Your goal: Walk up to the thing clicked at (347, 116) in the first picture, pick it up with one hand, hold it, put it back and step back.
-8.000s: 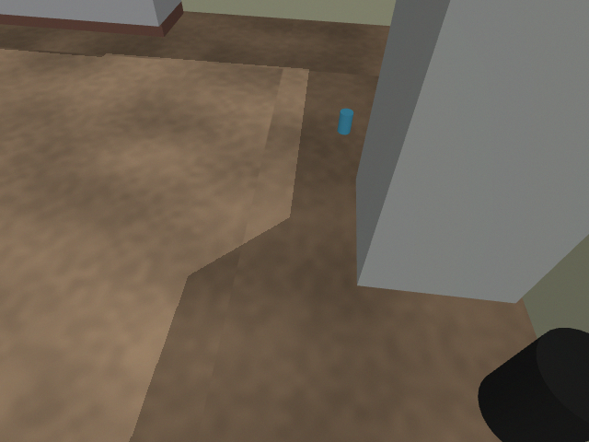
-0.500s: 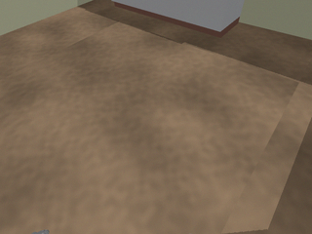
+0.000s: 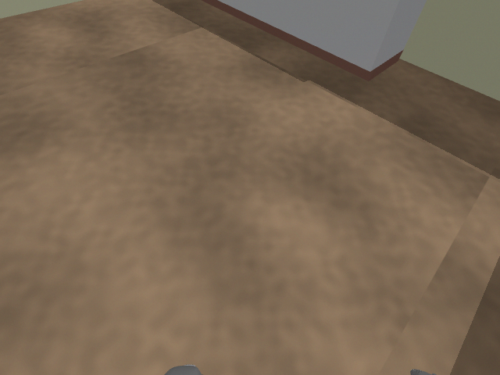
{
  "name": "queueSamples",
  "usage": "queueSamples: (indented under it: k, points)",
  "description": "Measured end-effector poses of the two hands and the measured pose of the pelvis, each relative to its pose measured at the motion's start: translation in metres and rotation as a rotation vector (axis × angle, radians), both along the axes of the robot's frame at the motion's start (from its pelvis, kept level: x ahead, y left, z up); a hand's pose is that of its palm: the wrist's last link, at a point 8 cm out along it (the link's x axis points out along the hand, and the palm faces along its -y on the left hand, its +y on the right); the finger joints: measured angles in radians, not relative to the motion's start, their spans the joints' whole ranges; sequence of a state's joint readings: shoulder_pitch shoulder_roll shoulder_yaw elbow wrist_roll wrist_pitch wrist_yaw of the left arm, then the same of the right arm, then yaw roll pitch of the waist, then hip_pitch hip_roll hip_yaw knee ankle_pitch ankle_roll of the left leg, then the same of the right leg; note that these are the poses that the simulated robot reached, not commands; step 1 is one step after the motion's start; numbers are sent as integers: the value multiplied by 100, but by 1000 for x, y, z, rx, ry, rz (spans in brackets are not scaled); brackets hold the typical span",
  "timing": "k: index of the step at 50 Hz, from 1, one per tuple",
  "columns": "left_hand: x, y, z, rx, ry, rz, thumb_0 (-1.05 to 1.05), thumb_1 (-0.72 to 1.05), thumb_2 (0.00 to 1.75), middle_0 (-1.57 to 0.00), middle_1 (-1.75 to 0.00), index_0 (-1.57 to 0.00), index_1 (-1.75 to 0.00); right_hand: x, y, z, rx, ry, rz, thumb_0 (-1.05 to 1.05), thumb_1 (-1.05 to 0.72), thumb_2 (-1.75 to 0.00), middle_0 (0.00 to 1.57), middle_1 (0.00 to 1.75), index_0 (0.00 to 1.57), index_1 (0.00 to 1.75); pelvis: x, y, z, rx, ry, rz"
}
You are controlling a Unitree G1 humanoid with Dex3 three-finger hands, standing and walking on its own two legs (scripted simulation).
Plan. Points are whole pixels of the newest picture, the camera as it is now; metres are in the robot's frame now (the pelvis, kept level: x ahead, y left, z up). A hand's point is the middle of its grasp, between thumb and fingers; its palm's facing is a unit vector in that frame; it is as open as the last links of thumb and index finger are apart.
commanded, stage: walk up
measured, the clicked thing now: out of the picture +0.49 -1.29 -0.69
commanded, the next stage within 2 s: stand in 1.54 s
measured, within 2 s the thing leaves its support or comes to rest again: neither
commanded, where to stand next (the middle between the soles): +0.16 -0.02 m, yaw -2 degrees
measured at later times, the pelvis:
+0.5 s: pelvis +0.07 -0.03 +0.00, yaw -1 degrees
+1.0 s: pelvis +0.09 -0.01 +0.02, yaw -1 degrees
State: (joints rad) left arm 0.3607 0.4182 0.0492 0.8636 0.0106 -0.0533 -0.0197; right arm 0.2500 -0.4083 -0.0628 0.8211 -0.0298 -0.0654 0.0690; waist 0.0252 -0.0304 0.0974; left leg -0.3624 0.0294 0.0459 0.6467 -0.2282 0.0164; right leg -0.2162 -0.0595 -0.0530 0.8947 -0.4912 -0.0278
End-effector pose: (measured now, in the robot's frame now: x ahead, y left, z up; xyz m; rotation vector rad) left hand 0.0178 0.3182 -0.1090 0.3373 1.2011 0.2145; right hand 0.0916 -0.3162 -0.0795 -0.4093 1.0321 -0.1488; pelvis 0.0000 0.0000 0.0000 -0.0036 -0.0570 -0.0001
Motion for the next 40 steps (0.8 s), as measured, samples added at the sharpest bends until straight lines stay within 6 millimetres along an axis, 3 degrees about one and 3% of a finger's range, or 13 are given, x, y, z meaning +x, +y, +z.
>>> queueSamples:
  k: [8, 15, 20, 26, 32, 40]
  points:
    - [70, 2, 13, -19, -49, -42, 1, 91, 89, -21, -30, -20, -30, 11, 9, 12, 5, 23, -47, 1, -90, -90, 21, 30, 20, 30, 39, 2, 15, -1, -11, 2]
    - [105, -10, 18, 40, -19, -54, 0, 91, 89, -21, -30, -20, -30, 25, -8, -13, 27, 86, -80, 1, -90, -90, 21, 30, 20, 30, 65, -13, 8, 22, 2, -14]
    - [119, -30, 18, 79, -22, -51, 0, 91, 89, -21, -30, -20, -30, 47, -19, -44, 69, 110, -106, 1, -90, -90, 20, 30, 20, 30, 74, -28, -3, 3, -1, -26]
    - [134, -48, 24, 62, -46, -69, 0, 91, 89, -21, -30, -20, -30, 61, -11, -51, 108, 129, -88, 1, -90, -90, 20, 30, 20, 30, 73, -30, 2, 23, 13, -19]
    - [148, -42, 14, 29, -89, -56, 0, 90, 89, -21, -30, -21, -30, 48, -8, -46, 67, 163, -90, 1, -90, -90, 20, 30, 20, 30, 70, -22, 0, 31, 15, -7]
    - [151, -33, 5, -38, -70, -33, 0, 91, 89, -21, -30, -20, -30, 25, -5, -21, 18, 201, -129, 1, -90, -90, 20, 30, 20, 30, 78, -10, 11, 17, 11, -17]
